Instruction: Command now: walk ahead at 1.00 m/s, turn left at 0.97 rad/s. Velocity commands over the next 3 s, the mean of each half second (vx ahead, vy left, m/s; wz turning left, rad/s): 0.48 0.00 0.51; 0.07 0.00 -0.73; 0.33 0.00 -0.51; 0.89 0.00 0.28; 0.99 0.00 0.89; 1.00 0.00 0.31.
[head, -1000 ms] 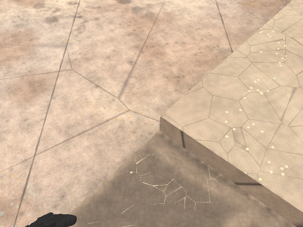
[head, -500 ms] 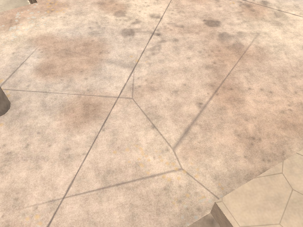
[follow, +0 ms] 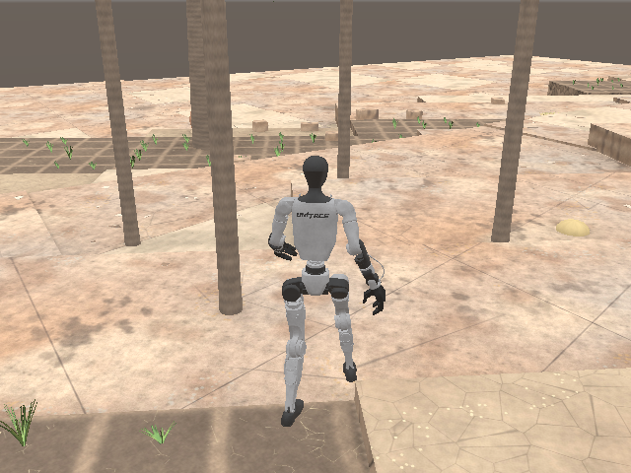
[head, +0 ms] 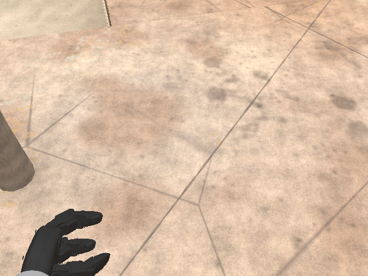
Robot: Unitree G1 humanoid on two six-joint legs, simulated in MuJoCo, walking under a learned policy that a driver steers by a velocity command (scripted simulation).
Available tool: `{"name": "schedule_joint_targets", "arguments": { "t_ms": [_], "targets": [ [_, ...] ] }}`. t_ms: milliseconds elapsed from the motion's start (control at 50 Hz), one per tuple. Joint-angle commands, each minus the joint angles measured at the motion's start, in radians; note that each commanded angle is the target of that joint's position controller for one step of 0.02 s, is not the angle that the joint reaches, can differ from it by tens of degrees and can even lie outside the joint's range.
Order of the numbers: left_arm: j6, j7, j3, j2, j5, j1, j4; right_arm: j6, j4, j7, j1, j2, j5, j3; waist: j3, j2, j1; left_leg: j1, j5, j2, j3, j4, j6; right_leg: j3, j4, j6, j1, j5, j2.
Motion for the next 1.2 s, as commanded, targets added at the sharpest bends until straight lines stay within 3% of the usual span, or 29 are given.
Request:
{"name": "schedule_joint_targets", "arguments": {
  "t_ms": [20,40,60,80,100,120,140,160,180,200,240,300,360,400,420,440,460,500,540,600,680,800,820,860,880,920,980,1160,1200],
  "targets": [
    [-0.028,0.03,0.079,0.186,-0.01,0.255,0.027,0.001,-0.066,-0.014,-0.114,-0.198,-0.023,-0.045,-0.086,0.063,0.225,-0.148,0.648,0.092,-0.109,0.311,0.051,-0.035,-0.08,-0.011,0.431,-0.047,0.035],
    [-0.03,0.042,0.1,0.222,-0.002,0.473,0.087,0.002,-0.067,-0.013,-0.126,-0.183,-0.005,-0.042,-0.189,0.018,0.324,-0.292,0.586,0.066,-0.071,0.591,0.035,-0.033,0.008,-0.02,0.705,-0.144,0.004],
    [-0.033,0.048,0.095,0.228,0.039,0.606,0.118,-0.003,-0.081,-0.018,-0.135,-0.016,0.006,-0.002,-0.236,-0.104,0.334,-0.604,-0.081,0.016,-0.018,0.944,0.029,0.109,0.17,-0.001,0.954,-0.19,-0.161],
    [-0.024,0.035,0.098,0.286,0.061,0.628,0.095,0.0,-0.129,-0.053,0.022,0.061,0.03,0.027,-0.312,-0.367,0.203,-0.8,-0.206,-0.002,0.128,1.274,-0.007,0.406,0.19,0.018,1.048,0.408,-0.418],
    [-0.016,0.037,0.128,0.318,0.031,0.535,0.088,0.01,-0.137,-0.055,0.035,-0.025,0.02,0.022,-0.435,-0.369,0.185,-0.951,-0.019,0.051,0.182,1.252,-0.006,0.728,-0.015,-0.148,1.055,-0.102,-0.499],
    [-0.012,0.037,0.097,0.179,0.031,0.411,0.048,0.037,-0.104,-0.05,-0.121,-0.09,-0.01,0.011,-0.206,-0.12,0.211,-0.937,0.111,0.128,0.221,1.165,-0.022,0.528,-0.1,-0.157,0.805,-0.223,-0.387],
    [-0.002,0.034,0.066,0.094,0.028,0.342,0.047,0.049,-0.112,-0.024,-0.208,-0.112,-0.02,-0.001,-0.049,-0.023,0.209,-0.854,0.185,0.144,0.239,1.041,-0.039,0.283,-0.099,-0.113,0.598,-0.016,-0.28],
    [-0.009,0.035,0.063,0.099,0.024,0.364,0.08,0.055,-0.132,-0.001,-0.211,-0.082,-0.02,0.001,-0.029,-0.118,0.185,-0.833,0.21,0.169,0.241,0.988,-0.053,0.182,-0.04,-0.13,0.543,0.285,-0.276],
    [-0.033,0.037,0.086,0.102,-0.047,0.275,0.1,0.046,-0.176,-0.013,-0.184,-0.056,0.086,-0.005,-0.001,-0.254,0.145,-0.818,0.258,0.247,0.184,0.928,-0.079,0.087,-0.076,-0.111,0.521,0.358,-0.191],
    [-0.045,0.044,0.078,0.065,-0.054,0.258,0.116,0.05,-0.191,-0.011,-0.222,-0.065,0.095,-0.006,0.017,-0.248,0.145,-0.777,0.296,0.25,0.198,0.838,-0.092,-0.008,-0.122,-0.097,0.455,0.284,-0.153],
    [-0.05,0.059,0.084,0.075,-0.054,0.229,0.133,0.055,-0.263,-0.009,-0.346,-0.027,0.059,0.011,0.055,-0.12,0.161,-0.743,0.313,0.224,0.246,0.614,-0.112,-0.063,-0.175,-0.136,0.383,0.34,-0.149],
    [-0.041,0.066,0.103,0.16,-0.048,0.249,0.158,0.033,-0.295,0.013,-0.359,0.042,0.034,0.043,-0.007,-0.059,0.142,-0.563,0.449,0.147,0.301,0.257,-0.094,-0.13,-0.159,-0.161,0.372,0.474,-0.121],
    [-0.043,0.062,0.107,0.202,-0.079,0.315,0.198,0.014,-0.283,0.038,-0.385,0.009,0.01,0.042,-0.082,-0.043,0.137,-0.353,0.576,0.073,0.334,0.087,-0.032,-0.113,-0.098,-0.158,0.415,0.611,-0.118],
    [-0.04,0.053,0.1,0.208,-0.086,0.302,0.211,0.006,-0.246,0.031,-0.281,-0.053,-0.016,0.021,-0.148,-0.047,0.046,-0.151,0.784,0.093,0.309,-0.057,0.039,-0.1,0.097,-0.125,0.429,0.604,-0.076],
    [-0.038,0.043,0.085,0.177,-0.067,0.307,0.196,0.007,-0.228,0.013,-0.22,-0.118,-0.041,0.008,-0.217,0.029,0.021,0.07,1.252,0.218,0.219,-0.043,0.089,-0.116,0.323,-0.084,0.29,0.306,-0.008],
    [-0.03,0.025,0.05,0.08,-0.036,0.469,0.202,0.017,-0.25,-0.004,-0.23,-0.142,-0.076,0.022,-0.418,0.278,0.102,0.375,1.849,0.604,-0.107,0.104,0.301,-0.068,0.745,-0.011,0.03,-0.79,0.112],
    [-0.015,0.02,0.072,0.19,-0.06,0.473,0.222,0.038,-0.279,-0.01,-0.214,-0.109,-0.051,0.02,-0.54,0.168,0.057,0.376,1.781,0.636,-0.124,0.101,0.346,0.061,0.868,-0.003,-0.014,-0.892,0.117],
    [0.019,0.036,0.085,0.18,-0.078,0.371,0.189,0.052,-0.272,-0.022,-0.357,-0.075,0.009,0.027,-0.283,0.042,0.126,0.152,1.291,0.511,0.038,-0.012,0.233,-0.016,0.765,0.025,-0.142,-0.781,0.04],
    [0.069,0.053,0.082,0.13,-0.066,0.417,0.206,0.056,-0.258,-0.028,-0.426,-0.05,0.012,0.03,-0.162,0.046,0.195,-0.101,1.05,0.448,0.143,-0.11,0.178,-0.072,0.688,0.068,-0.038,-0.711,0.007],
    [0.118,0.068,0.085,0.078,-0.053,0.466,0.177,0.054,-0.247,-0.033,-0.526,-0.058,-0.012,0.014,-0.118,0.165,0.252,-0.361,0.816,0.417,0.299,-0.221,0.161,-0.129,0.634,0.097,0.111,-0.576,0.004],
    [0.124,0.061,0.095,0.087,-0.037,0.362,0.109,0.059,-0.217,-0.049,-0.546,-0.058,-0.015,0.008,-0.122,0.145,0.23,-0.367,0.615,0.429,0.398,-0.228,0.128,-0.133,0.49,0.053,0.153,-0.392,-0.031],
    [0.133,0.019,0.118,0.104,-0.041,0.33,0.056,0.069,-0.166,-0.051,-0.527,-0.082,0.044,-0.011,-0.097,0.113,0.245,-0.26,0.519,0.479,0.448,-0.074,0.015,-0.215,0.194,-0.055,0.241,-0.363,0.011],
    [0.13,0.024,0.132,0.128,-0.032,0.368,0.068,0.072,-0.147,-0.047,-0.49,-0.052,0.053,-0.008,-0.081,0.042,0.248,-0.289,0.431,0.428,0.484,0.053,-0.042,-0.189,0.102,-0.095,0.298,-0.294,0.037],
    [0.101,0.039,0.175,0.338,-0.013,0.379,0.021,0.085,-0.2,-0.044,-0.478,-0.015,-0.007,0.001,-0.015,-0.413,0.193,-0.759,-0.133,0.144,0.458,0.601,-0.207,0.433,-0.091,-0.356,0.463,0.27,-0.246],
    [0.072,0.02,0.174,0.32,0.007,0.408,0.014,0.084,-0.211,-0.05,-0.543,-0.054,-0.006,-0.006,-0.135,-0.26,0.256,-0.801,-0.125,0.125,0.277,0.743,-0.184,0.47,-0.138,-0.41,0.49,0.127,-0.275],
    [0.048,0.023,0.164,0.269,-0.027,0.333,0.008,0.076,-0.196,-0.064,-0.541,-0.059,0.02,-0.014,-0.101,-0.112,0.205,-0.83,0.056,0.154,0.21,0.717,-0.136,0.351,-0.135,-0.307,0.484,-0.05,-0.181],
    [0.078,0.063,0.14,0.191,-0.048,0.254,-0.038,0.066,-0.172,-0.063,-0.512,-0.067,0.013,-0.021,-0.138,-0.107,0.169,-0.74,0.195,0.14,0.194,0.636,-0.145,0.267,-0.106,-0.247,0.442,-0.003,-0.115],
    [0.112,0.083,0.14,0.191,-0.035,0.258,-0.091,0.057,-0.136,-0.035,-0.491,-0.038,0.025,0.0,-0.146,-0.134,0.201,-0.598,0.276,0.101,0.187,0.304,-0.195,0.314,-0.057,-0.235,0.414,-0.041,-0.064],
    [0.108,0.072,0.13,0.174,-0.039,0.283,-0.084,0.048,-0.138,-0.021,-0.48,-0.044,0.033,0.003,-0.152,-0.139,0.221,-0.549,0.275,0.115,0.21,0.243,-0.176,0.351,-0.116,-0.245,0.374,-0.488,-0.05]
  ]
}}
Next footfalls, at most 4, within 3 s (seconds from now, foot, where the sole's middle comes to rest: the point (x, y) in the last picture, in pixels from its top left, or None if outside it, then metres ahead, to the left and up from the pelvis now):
0.06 right None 0.21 -0.19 -0.80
0.42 left None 0.45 0.06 -0.80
0.82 right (224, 270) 0.48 -0.21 -0.80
1.34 left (167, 255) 0.57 -0.02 -0.80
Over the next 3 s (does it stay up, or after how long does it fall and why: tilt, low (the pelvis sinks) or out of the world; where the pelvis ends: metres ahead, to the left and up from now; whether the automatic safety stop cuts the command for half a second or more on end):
stays up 1.80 -0.28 -0.04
